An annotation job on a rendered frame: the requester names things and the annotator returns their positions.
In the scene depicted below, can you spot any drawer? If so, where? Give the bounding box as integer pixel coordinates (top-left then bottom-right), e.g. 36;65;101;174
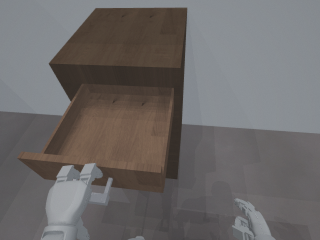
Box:
17;83;174;193

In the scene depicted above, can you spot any cabinet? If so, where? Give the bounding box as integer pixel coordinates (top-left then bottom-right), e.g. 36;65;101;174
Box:
49;7;188;180

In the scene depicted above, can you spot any handle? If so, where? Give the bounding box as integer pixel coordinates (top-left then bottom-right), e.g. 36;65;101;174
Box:
73;177;113;206

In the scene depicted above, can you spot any robot right hand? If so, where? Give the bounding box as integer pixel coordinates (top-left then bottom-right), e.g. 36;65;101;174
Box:
232;198;272;240

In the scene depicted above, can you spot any robot left forearm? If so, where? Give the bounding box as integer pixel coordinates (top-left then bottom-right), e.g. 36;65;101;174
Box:
41;223;78;240

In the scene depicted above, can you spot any robot left hand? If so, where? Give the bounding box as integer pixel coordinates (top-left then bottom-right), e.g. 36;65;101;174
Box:
45;163;103;240

